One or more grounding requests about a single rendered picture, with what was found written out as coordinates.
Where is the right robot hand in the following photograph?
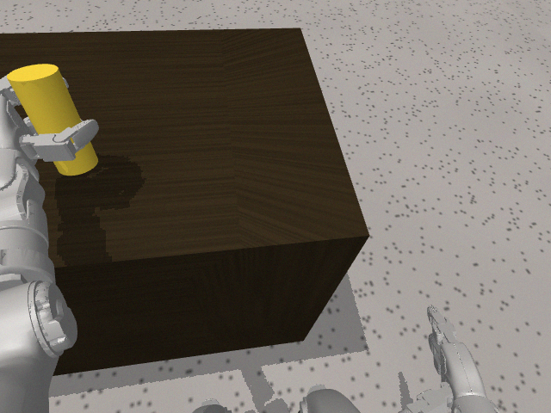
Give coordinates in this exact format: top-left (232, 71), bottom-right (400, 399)
top-left (398, 305), bottom-right (487, 413)

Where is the right robot arm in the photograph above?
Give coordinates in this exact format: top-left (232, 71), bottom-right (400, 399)
top-left (451, 395), bottom-right (500, 413)

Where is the left robot hand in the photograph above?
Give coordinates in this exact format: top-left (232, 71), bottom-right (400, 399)
top-left (0, 75), bottom-right (99, 165)

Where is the can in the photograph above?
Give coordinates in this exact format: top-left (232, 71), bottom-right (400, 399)
top-left (7, 64), bottom-right (98, 176)

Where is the left robot arm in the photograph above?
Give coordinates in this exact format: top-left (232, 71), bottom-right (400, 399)
top-left (0, 149), bottom-right (77, 413)

